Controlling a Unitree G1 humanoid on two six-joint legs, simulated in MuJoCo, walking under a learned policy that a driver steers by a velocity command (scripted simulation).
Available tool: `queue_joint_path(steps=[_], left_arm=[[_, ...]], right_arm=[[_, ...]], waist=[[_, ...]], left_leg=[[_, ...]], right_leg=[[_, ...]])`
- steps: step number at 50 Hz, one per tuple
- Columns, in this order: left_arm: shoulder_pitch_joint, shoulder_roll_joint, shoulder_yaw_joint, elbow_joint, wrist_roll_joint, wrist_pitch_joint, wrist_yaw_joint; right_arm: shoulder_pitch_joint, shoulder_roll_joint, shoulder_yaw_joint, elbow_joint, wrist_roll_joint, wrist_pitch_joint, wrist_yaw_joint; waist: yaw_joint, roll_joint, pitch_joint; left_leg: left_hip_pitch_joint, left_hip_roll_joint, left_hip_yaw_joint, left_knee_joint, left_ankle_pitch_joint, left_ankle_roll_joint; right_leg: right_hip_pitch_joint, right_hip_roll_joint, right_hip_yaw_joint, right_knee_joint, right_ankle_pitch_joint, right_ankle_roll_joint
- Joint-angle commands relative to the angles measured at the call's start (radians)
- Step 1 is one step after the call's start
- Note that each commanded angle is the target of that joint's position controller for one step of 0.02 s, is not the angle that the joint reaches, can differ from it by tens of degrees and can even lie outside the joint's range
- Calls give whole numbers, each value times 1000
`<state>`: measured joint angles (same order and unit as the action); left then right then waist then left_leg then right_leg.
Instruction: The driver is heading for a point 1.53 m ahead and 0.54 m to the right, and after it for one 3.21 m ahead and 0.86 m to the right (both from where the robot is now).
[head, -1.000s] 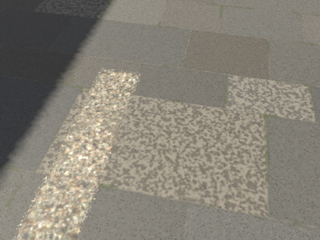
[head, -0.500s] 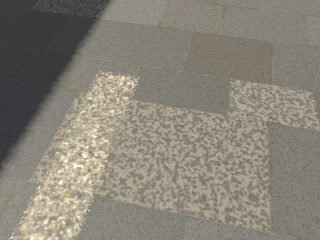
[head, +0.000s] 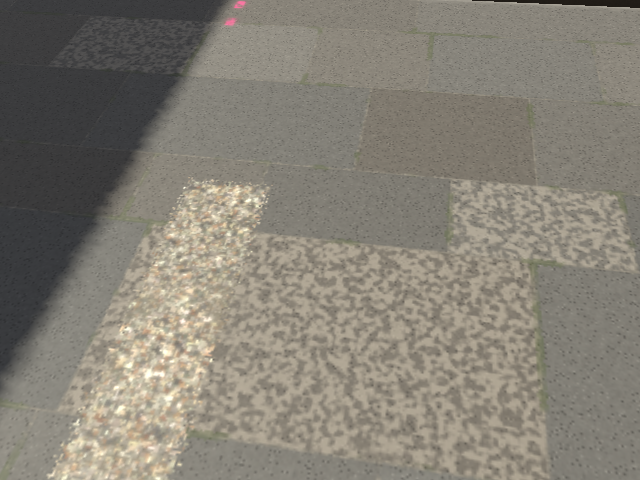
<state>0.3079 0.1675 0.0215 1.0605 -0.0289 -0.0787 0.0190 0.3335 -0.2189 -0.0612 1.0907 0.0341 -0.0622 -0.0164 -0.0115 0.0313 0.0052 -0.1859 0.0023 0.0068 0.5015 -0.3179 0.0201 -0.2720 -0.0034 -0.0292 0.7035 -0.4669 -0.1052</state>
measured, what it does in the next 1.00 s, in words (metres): walks ahead: right foot, then left foot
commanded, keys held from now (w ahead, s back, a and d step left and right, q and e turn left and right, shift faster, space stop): w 0.66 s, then w+e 0.34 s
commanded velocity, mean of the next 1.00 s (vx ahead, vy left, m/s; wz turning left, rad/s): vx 0.46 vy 0.00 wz -0.10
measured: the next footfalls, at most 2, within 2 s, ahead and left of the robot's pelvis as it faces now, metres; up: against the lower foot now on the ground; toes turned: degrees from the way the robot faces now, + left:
right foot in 0.04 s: +0.04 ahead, -0.12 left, +0.00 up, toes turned -1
left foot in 0.54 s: +0.41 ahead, +0.11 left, +0.00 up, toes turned +3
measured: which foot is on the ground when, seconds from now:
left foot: down 0.00-0.04, up 0.06-0.52, down 0.54-1.00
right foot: up 0.00-0.02, down 0.04-0.54, up 0.56-1.00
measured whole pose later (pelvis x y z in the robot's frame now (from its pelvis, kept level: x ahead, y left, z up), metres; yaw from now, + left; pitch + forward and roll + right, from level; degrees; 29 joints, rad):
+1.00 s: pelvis +0.47 +0.02 +0.00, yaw -7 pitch +1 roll +3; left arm 0.12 0.22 0.06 0.87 -0.02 -0.07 -0.02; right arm 0.34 -0.23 -0.03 1.04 -0.01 -0.10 -0.01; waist -0.06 -0.03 -0.01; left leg 0.07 -0.06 0.18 0.18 -0.28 0.04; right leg -0.70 -0.10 0.04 0.71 0.08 -0.06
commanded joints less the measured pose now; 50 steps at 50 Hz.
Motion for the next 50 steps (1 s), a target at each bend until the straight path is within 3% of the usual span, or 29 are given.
queue_joint_path(steps=[1, 2, 3, 4, 5, 6, 7, 8, 9, 11, 16, 20, 23, 25, 26, 27, 28, 29, 30, 31, 32, 33, 34, 36, 38, 42, 45, 50], left_arm=[[230, 54, 34, 70, 19, -12, -6], [332, 88, 47, 90, 24, -9, -6], [409, 193, 67, 72, 13, -15, -9], [362, 218, 63, 62, 36, -33, -15], [253, 161, 45, 27, 30, -48, -16], [175, 134, 34, 1, 21, -55, -23], [127, 132, 30, -18, 17, -55, -31], [120, 112, 23, -26, 18, -50, -34], [149, 88, 15, -20, 24, -43, -34], [222, 92, 12, -3, 33, -33, -24], [255, 143, 18, -18, 37, -21, -2], [291, 151, 25, -7, 23, -21, -1], [275, 166, 37, -6, 18, -12, 1], [244, 194, 47, -15, 25, -6, 1], [222, 200, 50, -20, 31, 2, 0], [190, 198, 46, -38, 36, 4, -3], [214, 138, 28, -66, 45, -3, -10], [315, 2, -8, -52, 24, -31, -23], [222, 105, 19, -65, -6, -54, -24], [124, 153, 31, -98, -23, -64, -20], [75, 158, 36, -109, -16, -64, -9], [64, 151, 48, -111, -2, -53, 0], [104, 122, 49, -104, -2, -35, 1], [118, 89, 50, -103, -9, -7, 2], [47, 107, 57, -135, -4, 7, 5], [-86, 117, 61, -185, 4, 1, -5], [-185, 104, 52, -221, 8, -5, -23], [-338, 82, 32, -305, 7, -5, -60]], right_arm=[[-171, -125, -17, -102, 12, -2, -2], [-178, -81, -3, -113, 6, -4, 0], [-203, -37, 11, -146, 1, -15, 1], [-216, -27, 13, -169, 15, -30, 3], [-204, -51, 14, -172, 27, -42, 7], [-172, -79, 8, -158, 17, -50, 11], [-156, -93, 0, -143, 0, -54, 10], [-160, -110, -9, -138, -10, -54, 10], [-166, -101, -10, -134, -13, -50, 15], [-204, -64, -5, -144, -14, -38, 21], [-419, -30, 17, -229, -10, -33, 31], [-516, -45, 25, -271, -1, -38, 50], [-543, -62, 25, -302, 0, -51, 67], [-453, -107, 4, -291, -2, -56, 67], [-308, -147, -18, -253, 0, -55, 60], [-107, -195, -43, -195, 3, -50, 50], [84, -279, -63, -156, -22, -41, 36], [104, -274, -52, -142, -40, -42, 47], [27, -188, -30, -142, -29, -48, 52], [-77, -139, -15, -161, -20, -53, 54], [-163, -111, -5, -178, -24, -59, 60], [-194, -82, 4, -177, -34, -65, 67], [-194, -63, 10, -165, -43, -67, 68], [-162, -71, 9, -138, -43, -71, 60], [-129, -104, 4, -118, -48, -74, 45], [-64, -133, 0, -100, -53, -68, 19], [-42, -146, 2, -103, -46, -64, 7], [51, -167, -3, -78, -36, -36, -1]], waist=[[132, 8, 64], [160, -127, 30], [182, -335, 43], [143, -341, 99], [86, -211, 166], [49, -145, 167], [27, -101, 142], [23, -92, 130], [30, -100, 111], [46, -116, 99], [87, -112, 134], [100, -118, 170], [73, -125, 160], [9, -169, 69], [-67, -188, -23], [-158, -183, -136], [-175, -1, -305], [-102, 234, -448], [-108, 155, -314], [-75, 94, -158], [-33, -12, -99], [2, -24, -59], [34, 5, -58], [49, 32, -19], [46, 33, 26], [12, 7, 51], [-18, 3, 61], [-73, -13, 104]], left_leg=[[-324, 92, -98, -130, -169, 101], [-401, 33, -20, 104, -110, 66], [-568, -40, 54, 406, -145, 29], [-669, -24, -57, 616, -220, 56], [-740, 45, -105, 702, -119, 76], [-738, 77, -98, 707, -11, 83], [-694, 99, -88, 661, 69, 81], [-654, 114, -77, 607, 121, 71], [-618, 116, -54, 578, 158, 59], [-619, 110, -18, 527, 214, 37], [-574, 76, 22, 243, 352, 8], [-549, 61, 33, 114, 373, 23], [-507, 47, 39, 49, 312, 60], [-329, -10, 75, 39, 252, 91], [-150, -50, 98, 36, 241, 117], [138, -16, 50, 40, 272, 153], [501, 229, -278, 34, 176, 239], [673, 413, -753, -150, 3, 361], [557, 361, -718, -215, -24, 304], [373, 332, -534, -233, 73, 260], [203, 298, -408, -260, 194, 233], [82, 255, -311, -287, 270, 216], [23, 231, -244, -317, 271, 207], [-44, 212, -164, -364, 281, 207], [-62, 212, -107, -395, 307, 208], [29, 215, -32, -400, 379, 183], [74, 205, 45, -406, 404, 152], [276, 261, 103, -339, 480, 140]], right_leg=[[300, 53, -65, -200, 196, 21], [379, -64, 119, -294, 91, -4], [422, -305, 538, -535, -134, -111], [329, -407, 796, -622, -307, -203], [295, -399, 741, -618, -316, -185], [287, -347, 602, -599, -178, -138], [275, -299, 489, -599, -19, -99], [271, -265, 392, -601, 128, -70], [274, -231, 312, -598, 240, -53], [294, -201, 223, -589, 412, -54], [249, -187, 144, -624, 498, -57], [307, -220, 117, -625, 509, -65], [391, -251, 93, -563, 652, -53], [418, -253, 75, -429, 1013, -34], [401, -230, 52, -265, 1186, -17], [257, -191, 35, -38, 1161, 14], [-59, -87, 4, 334, 723, 53], [-323, 80, 135, 612, -82, 81], [-419, 20, 203, 719, -59, 54], [-448, -32, 152, 708, 37, 39], [-387, -86, 128, 659, 133, 37], [-330, -117, 119, 610, 181, 35], [-273, -141, 128, 579, 208, 31], [-262, -156, 119, 527, 220, 32], [-337, -163, 128, 467, 287, 46], [-473, -134, 166, 268, 481, 59], [-453, -111, 106, 96, 592, 57], [-531, -95, 34, -40, 521, 42]])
